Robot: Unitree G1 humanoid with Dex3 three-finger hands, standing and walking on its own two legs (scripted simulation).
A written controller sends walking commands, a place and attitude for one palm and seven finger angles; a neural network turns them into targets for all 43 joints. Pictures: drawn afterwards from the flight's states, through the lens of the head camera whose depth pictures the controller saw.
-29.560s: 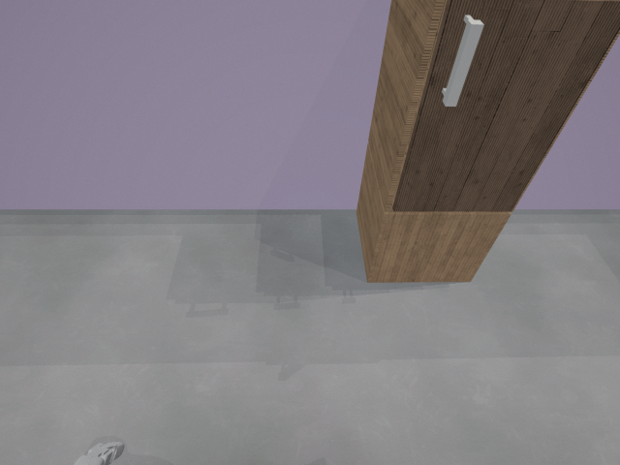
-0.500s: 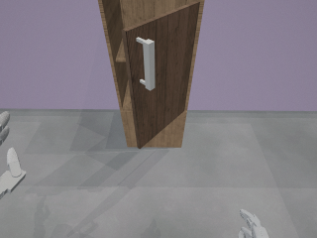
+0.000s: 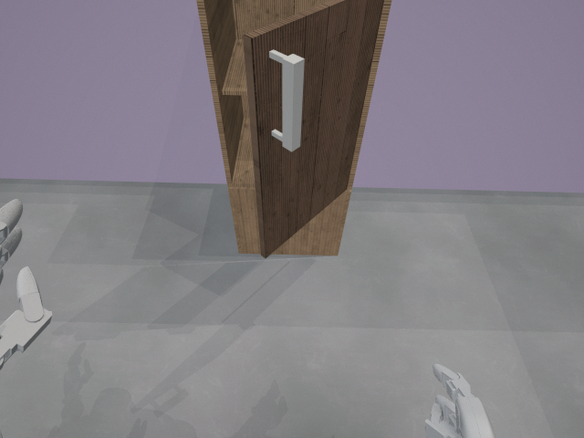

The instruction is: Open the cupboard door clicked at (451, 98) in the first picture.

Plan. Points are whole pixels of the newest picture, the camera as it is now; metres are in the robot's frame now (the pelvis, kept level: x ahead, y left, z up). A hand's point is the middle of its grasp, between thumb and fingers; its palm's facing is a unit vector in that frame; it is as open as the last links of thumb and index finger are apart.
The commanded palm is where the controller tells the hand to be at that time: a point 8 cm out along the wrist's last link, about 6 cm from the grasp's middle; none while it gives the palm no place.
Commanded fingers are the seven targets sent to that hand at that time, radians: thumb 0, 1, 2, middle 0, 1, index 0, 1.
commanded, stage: let the arm hang, fingers relaxed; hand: left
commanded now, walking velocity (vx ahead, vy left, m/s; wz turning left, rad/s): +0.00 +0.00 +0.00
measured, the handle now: (283, 102) +0.63 +0.06 +0.13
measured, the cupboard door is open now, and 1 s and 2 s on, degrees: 48 48 48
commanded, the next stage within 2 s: look to check the result in 1.18 s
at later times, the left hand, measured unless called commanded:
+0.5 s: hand out of the picture +0.01 +0.17 -0.18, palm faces +0.01 -0.98 -0.20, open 7.2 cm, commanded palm none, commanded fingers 0.00 0.90 0.90 -0.20 -0.30 -0.20 -0.30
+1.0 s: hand out of the picture +0.08 +0.22 -0.14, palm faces +0.05 -0.93 -0.36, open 7.4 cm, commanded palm none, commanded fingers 0.00 0.90 0.90 -0.20 -0.30 -0.20 -0.30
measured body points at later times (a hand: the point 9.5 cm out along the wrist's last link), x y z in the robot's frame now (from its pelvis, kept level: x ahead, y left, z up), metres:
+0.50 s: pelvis -0.02 -0.02 -0.01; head +0.02 -0.02 +0.44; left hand +0.01 +0.22 -0.16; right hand +0.01 -0.30 -0.15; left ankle +0.00 +0.10 -0.74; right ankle +0.05 -0.11 -0.74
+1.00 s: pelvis +0.01 -0.03 +0.00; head +0.03 -0.05 +0.45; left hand +0.08 +0.27 -0.12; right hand +0.06 -0.29 -0.16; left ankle +0.00 +0.10 -0.74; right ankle +0.05 -0.11 -0.74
